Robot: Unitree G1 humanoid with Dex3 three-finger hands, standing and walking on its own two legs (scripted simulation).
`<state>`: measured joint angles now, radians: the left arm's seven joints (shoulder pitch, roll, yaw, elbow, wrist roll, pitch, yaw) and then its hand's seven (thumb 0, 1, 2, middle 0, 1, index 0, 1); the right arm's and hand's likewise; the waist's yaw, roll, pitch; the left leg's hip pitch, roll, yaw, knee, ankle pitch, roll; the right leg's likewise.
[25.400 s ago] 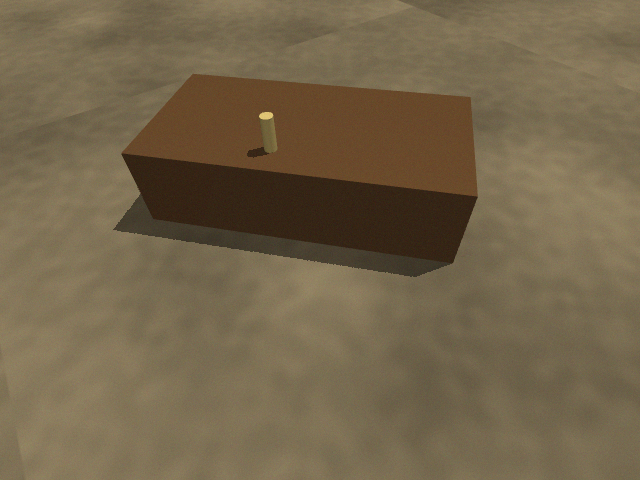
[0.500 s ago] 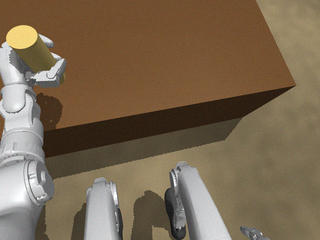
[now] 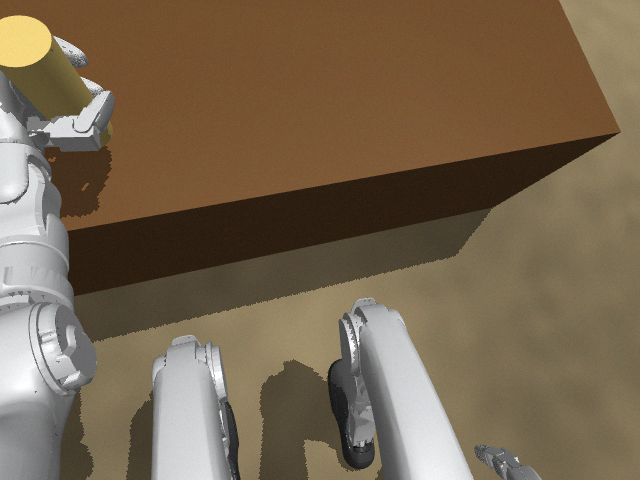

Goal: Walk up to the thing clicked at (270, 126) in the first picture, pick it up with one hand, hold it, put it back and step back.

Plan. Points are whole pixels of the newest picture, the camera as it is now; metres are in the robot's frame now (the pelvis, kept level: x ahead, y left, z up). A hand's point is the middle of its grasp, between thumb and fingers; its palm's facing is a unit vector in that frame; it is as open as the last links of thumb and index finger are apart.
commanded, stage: lower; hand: left
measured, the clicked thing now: (59, 94) +0.56 +0.20 +0.01
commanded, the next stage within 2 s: loosen in 0.62 s
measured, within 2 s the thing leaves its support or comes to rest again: rests again in 0.40 s
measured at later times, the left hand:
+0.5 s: hand (92, 113) +0.56 +0.19 -0.04, palm faces +0.07 -1.00 -0.06, open 7.2 cm
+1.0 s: hand (93, 113) +0.56 +0.19 -0.04, palm faces +0.09 -1.00 -0.03, open 7.6 cm
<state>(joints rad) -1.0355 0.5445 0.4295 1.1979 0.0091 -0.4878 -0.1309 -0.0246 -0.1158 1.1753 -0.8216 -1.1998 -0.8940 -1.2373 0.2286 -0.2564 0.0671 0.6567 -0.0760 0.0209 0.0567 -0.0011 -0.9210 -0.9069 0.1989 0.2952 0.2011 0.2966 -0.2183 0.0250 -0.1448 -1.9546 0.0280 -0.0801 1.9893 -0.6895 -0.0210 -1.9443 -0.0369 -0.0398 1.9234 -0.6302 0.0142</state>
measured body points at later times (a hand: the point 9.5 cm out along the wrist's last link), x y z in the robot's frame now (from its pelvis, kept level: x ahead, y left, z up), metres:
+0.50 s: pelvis -0.01 +0.00 -0.03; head +0.23 +0.04 +0.35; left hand +0.55 +0.24 -0.03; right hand +0.02 -0.27 -0.15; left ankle +0.07 +0.13 -0.43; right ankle +0.09 -0.13 -0.43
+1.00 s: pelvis -0.01 +0.00 -0.05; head +0.22 +0.04 +0.33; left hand +0.55 +0.24 -0.03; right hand +0.02 -0.27 -0.16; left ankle +0.07 +0.13 -0.43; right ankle +0.09 -0.13 -0.43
